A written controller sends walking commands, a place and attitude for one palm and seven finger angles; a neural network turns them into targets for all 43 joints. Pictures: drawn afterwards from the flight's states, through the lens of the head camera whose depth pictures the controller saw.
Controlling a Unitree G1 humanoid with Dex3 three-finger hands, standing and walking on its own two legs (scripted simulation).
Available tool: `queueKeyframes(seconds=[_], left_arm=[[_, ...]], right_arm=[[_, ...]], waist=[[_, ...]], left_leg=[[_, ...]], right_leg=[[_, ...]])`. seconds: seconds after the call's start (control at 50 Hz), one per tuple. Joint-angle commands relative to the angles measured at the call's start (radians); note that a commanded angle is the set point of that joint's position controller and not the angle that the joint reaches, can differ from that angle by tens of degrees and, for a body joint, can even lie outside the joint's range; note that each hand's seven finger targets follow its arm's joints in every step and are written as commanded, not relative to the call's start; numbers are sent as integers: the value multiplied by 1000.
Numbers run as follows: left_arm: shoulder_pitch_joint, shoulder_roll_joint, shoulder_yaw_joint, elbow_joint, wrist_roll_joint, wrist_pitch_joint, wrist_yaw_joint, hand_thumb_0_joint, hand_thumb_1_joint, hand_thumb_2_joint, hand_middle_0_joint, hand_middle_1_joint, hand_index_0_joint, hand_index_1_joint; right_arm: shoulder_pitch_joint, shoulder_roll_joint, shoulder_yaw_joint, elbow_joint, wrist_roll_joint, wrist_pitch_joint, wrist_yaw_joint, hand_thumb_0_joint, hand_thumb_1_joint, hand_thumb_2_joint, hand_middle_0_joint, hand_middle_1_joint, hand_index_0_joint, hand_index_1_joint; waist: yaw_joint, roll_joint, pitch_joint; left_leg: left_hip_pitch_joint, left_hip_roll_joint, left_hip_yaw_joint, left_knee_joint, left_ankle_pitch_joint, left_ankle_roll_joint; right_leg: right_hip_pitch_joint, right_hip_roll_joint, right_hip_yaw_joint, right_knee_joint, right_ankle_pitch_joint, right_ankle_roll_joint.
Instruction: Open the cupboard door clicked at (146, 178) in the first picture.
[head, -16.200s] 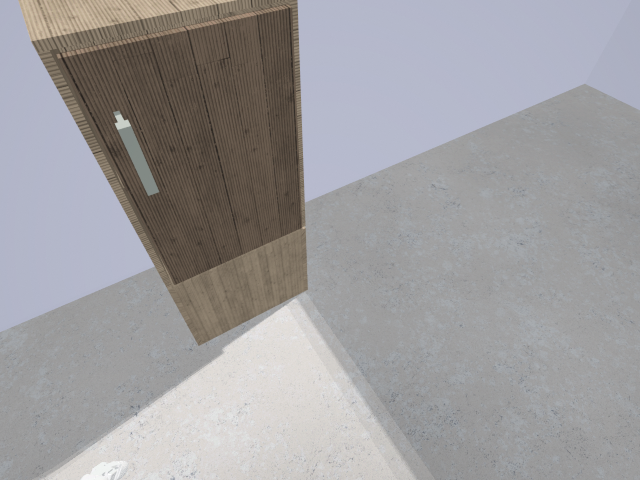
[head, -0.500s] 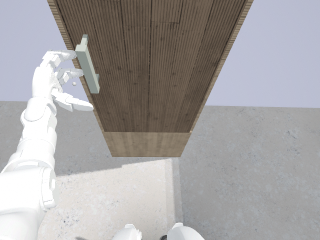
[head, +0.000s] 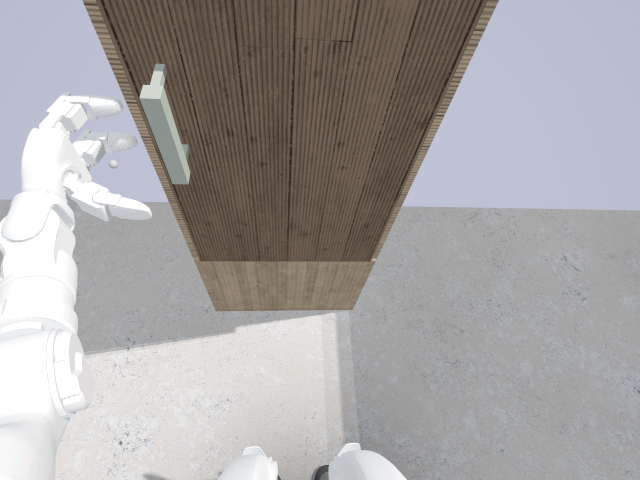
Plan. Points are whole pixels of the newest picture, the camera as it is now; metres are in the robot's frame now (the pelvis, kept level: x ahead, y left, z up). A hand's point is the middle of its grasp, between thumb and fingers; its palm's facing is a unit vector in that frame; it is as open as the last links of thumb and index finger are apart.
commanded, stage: move the hooked fingers beside the handle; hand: left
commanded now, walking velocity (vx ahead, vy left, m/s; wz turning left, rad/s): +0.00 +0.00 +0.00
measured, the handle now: (171, 128) +0.53 +0.17 +0.09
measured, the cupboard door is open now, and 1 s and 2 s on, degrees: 0 0 0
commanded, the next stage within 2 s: slide the fingers in behind the handle in 0.94 s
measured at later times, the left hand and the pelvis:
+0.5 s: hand (104, 164) +0.48 +0.24 +0.08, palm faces -0.01 -1.00 +0.00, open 14.0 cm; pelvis +0.01 +0.01 +0.00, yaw +0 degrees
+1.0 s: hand (97, 173) +0.46 +0.24 +0.09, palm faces -0.01 -1.00 +0.01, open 14.0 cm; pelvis -0.01 +0.02 +0.00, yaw +1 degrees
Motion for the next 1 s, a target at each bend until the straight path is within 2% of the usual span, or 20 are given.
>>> queueKeyframes(seconds=[0.0, 0.08, 0.1, 0.16, 0.22, 0.28, 0.34, 0.4, 0.52, 0.56, 0.6, 0.62, 0.68, 0.7, 0.74, 0.76, 0.78, 0.8, 0.86, 0.98], left_arm=[[-444, 309, 50, -188, -18, -59, -8, 0, -500, 300, -300, -1200, -300, -1200], [-417, 317, 67, -260, -31, -75, -21, 0, -500, 300, -300, -1200, -300, -1200], [-395, 320, 70, -247, -27, -73, -26, 0, -500, 300, -300, -1200, -300, -1200], [-372, 284, 43, -201, -32, -49, -39, 0, -500, 300, -300, -1200, -300, -1200], [-356, 279, 46, -243, -42, -51, -42, 0, -500, 300, -300, -1200, -300, -1200], [-383, 238, 17, -237, -47, -52, -35, 0, -500, 300, -300, -1200, -300, -1200], [-417, 259, 31, -255, -36, -60, -19, 0, -500, 300, -300, -1200, -300, -1200], [-430, 217, 4, -285, -32, -74, -7, 0, -500, 300, -300, -1200, -300, -1200], [-328, 309, 86, -239, -25, -58, -3, 0, -500, 300, -300, -1200, -300, -1200], [-350, 262, 44, -274, -28, -60, -12, 0, -500, 300, -300, -1200, -300, -1200], [-335, 280, 59, -302, -37, -72, -18, 0, -500, 300, -300, -1200, -300, -1200], [-316, 252, 42, -299, -42, -70, -23, 0, -500, 300, -300, -1200, -300, -1200], [-335, 204, 7, -282, -58, -62, -34, 0, -500, 300, -300, -1200, -300, -1200], [-325, 241, 38, -242, -52, -53, -33, 0, -500, 300, -300, -1200, -300, -1200], [-347, 219, 13, -245, -49, -52, -36, 0, -500, 300, -300, -1200, -300, -1200], [-362, 228, 13, -264, -49, -58, -35, 0, -500, 300, -300, -1200, -300, -1200], [-384, 194, -12, -291, -54, -68, -36, 0, -500, 300, -300, -1200, -300, -1200], [-388, 232, 17, -288, -50, -74, -31, 0, -500, 300, -300, -1200, -300, -1200], [-420, 177, -28, -268, -46, -76, -24, 0, -500, 300, -300, -1200, -300, -1200], [-473, 221, 2, -220, -26, -70, 12, 0, -500, 300, -300, -1200, -300, -1200]], right_arm=[[138, -186, -64, -62, -4, -16, -23, 0, -900, -900, 200, 300, 200, 300], [141, -182, -68, -74, -8, -16, -19, 0, -900, -900, 200, 300, 200, 300], [144, -183, -69, -73, -7, -12, -18, 0, -900, -900, 200, 300, 200, 300], [143, -182, -69, -73, -3, -5, -17, 0, -900, -900, 200, 300, 200, 300], [143, -184, -74, -78, -5, -2, -17, 0, -900, -900, 200, 300, 200, 300], [141, -181, -72, -74, -5, -1, -16, 0, -900, -900, 200, 300, 200, 300], [145, -185, -76, -64, -9, -3, -16, 0, -900, -900, 200, 300, 200, 300], [144, -177, -77, -62, -11, -6, -10, 0, -900, -900, 200, 300, 200, 300], [137, -183, -76, -78, -12, -3, -10, 0, -900, -900, 200, 300, 200, 300], [125, -174, -72, -88, -9, 0, -8, 0, -900, -900, 200, 300, 200, 300], [126, -178, -75, -91, -6, 1, -10, 0, -900, -900, 200, 300, 200, 300], [124, -174, -74, -92, -6, 1, -8, 0, -900, -900, 200, 300, 200, 300], [120, -174, -74, -86, -3, 0, -9, 0, -900, -900, 200, 300, 200, 300], [124, -182, -76, -78, -4, 1, -11, 0, -900, -900, 200, 300, 200, 300], [118, -179, -74, -81, -4, -1, -13, 0, -900, -900, 200, 300, 200, 300], [113, -181, -74, -81, -3, -4, -14, 0, -900, -900, 200, 300, 200, 300], [109, -176, -73, -85, -5, -8, -14, 0, -900, -900, 200, 300, 200, 300], [116, -183, -77, -71, -6, -10, -15, 0, -900, -900, 200, 300, 200, 300], [109, -180, -76, -63, -6, -17, -14, 0, -900, -900, 200, 300, 200, 300], [120, -186, -70, -56, -11, -31, -17, 0, -900, -900, 200, 300, 200, 300]], waist=[[-15, 100, -409], [9, 178, -486], [10, 163, -493], [-2, 128, -417], [6, 142, -451], [-6, 133, -395], [-11, 130, -431], [-7, 172, -464], [26, 114, -443], [15, 143, -435], [25, 161, -459], [22, 162, -445], [2, 122, -403], [7, 105, -384], [-1, 109, -375], [2, 127, -374], [-3, 164, -388], [3, 145, -407], [-13, 161, -374], [-16, 130, -370]], left_leg=[[292, 35, -111, -90, 389, -36], [387, 40, -119, -81, 512, -53], [393, 44, -119, -79, 532, -56], [353, 44, -115, -88, 495, -49], [395, 47, -118, -85, 534, -54], [391, 49, -132, -89, 523, -60], [416, 53, -140, -88, 518, -66], [483, 59, -159, -84, 592, -83], [394, 50, -134, -91, 565, -73], [408, 50, -127, -95, 552, -70], [446, 55, -136, -94, 610, -81], [456, 57, -139, -94, 613, -83], [428, 54, -140, -98, 568, -74], [407, 55, -138, -101, 534, -71], [393, 50, -138, -109, 468, -68], [402, 51, -141, -112, 453, -71], [429, 49, -149, -108, 476, -76], [453, 57, -162, -108, 489, -84], [455, 59, -174, -114, 437, -87], [400, 50, -177, -111, 379, -78]], right_leg=[[152, -22, 90, -74, 294, 36], [152, -17, 81, -62, 340, 27], [152, -15, 79, -62, 351, 31], [135, -14, 74, -73, 333, 34], [128, -14, 71, -73, 340, 33], [86, -12, 62, -73, 305, 29], [75, -14, 62, -70, 294, 32], [47, -11, 54, -63, 289, 30], [137, -12, 62, -65, 326, 30], [123, -12, 61, -70, 320, 32], [122, -11, 60, -68, 331, 29], [106, -10, 56, -72, 322, 29], [100, -8, 52, -78, 305, 28], [94, -9, 55, -79, 294, 29], [84, -14, 55, -83, 259, 29], [77, -15, 56, -84, 246, 26], [60, -16, 54, -79, 239, 23], [50, -14, 52, -77, 235, 23], [4, -16, 47, -80, 187, 23], [15, -20, 51, -69, 170, 22]])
